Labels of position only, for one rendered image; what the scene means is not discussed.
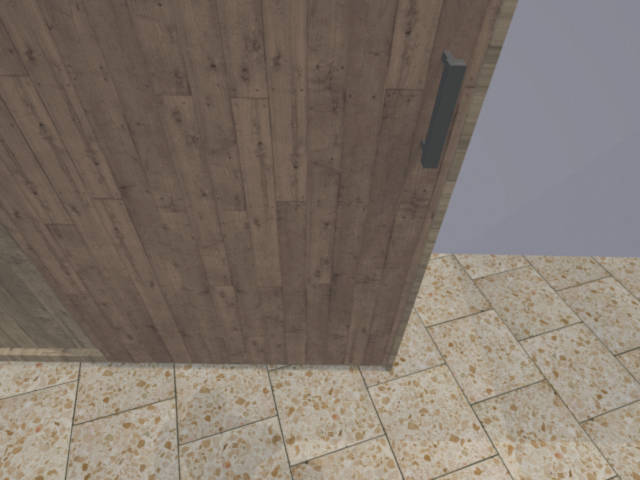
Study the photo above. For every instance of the wardrobe door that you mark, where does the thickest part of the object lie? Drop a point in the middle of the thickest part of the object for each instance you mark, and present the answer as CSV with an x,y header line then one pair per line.
x,y
31,313
230,181

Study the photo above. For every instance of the handle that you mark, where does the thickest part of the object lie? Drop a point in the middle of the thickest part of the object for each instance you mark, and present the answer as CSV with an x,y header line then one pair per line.
x,y
447,95

